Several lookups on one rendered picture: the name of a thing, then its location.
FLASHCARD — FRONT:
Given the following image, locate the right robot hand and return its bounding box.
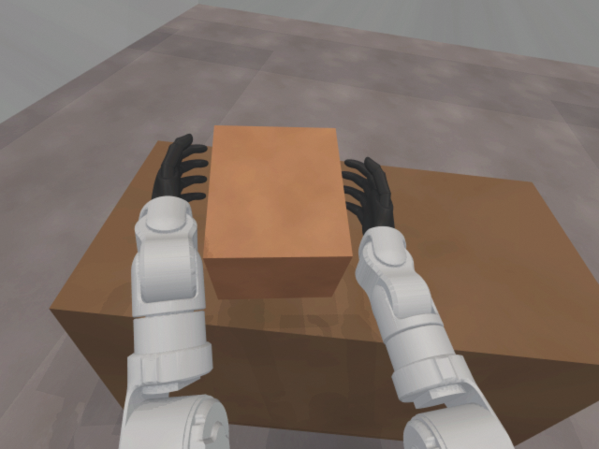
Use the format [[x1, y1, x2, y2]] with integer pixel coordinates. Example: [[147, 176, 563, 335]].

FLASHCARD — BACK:
[[342, 157, 395, 236]]

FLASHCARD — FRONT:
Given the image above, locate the robot right upper arm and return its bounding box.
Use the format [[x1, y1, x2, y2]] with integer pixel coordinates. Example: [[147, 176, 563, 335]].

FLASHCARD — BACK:
[[403, 403, 513, 449]]

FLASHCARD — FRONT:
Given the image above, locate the carton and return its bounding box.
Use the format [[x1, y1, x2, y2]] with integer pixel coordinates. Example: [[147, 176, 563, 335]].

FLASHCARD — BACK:
[[203, 125, 353, 299]]

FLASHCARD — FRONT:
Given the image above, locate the right robot forearm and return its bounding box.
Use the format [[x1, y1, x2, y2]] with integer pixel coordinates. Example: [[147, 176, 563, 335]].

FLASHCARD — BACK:
[[355, 226, 515, 449]]

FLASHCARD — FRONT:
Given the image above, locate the left robot hand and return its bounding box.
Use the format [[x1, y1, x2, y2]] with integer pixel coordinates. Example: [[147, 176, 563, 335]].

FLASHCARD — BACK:
[[152, 134, 209, 202]]

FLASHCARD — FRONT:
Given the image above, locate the left robot forearm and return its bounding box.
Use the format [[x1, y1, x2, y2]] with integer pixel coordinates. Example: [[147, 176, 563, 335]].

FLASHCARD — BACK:
[[119, 196, 213, 449]]

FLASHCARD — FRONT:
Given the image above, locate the robot left upper arm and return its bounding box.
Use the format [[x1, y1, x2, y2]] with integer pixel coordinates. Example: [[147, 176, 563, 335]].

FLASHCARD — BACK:
[[120, 394, 230, 449]]

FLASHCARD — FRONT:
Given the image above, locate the pedestal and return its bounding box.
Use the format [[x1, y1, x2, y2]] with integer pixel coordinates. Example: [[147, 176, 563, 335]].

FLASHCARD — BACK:
[[50, 140, 599, 446]]

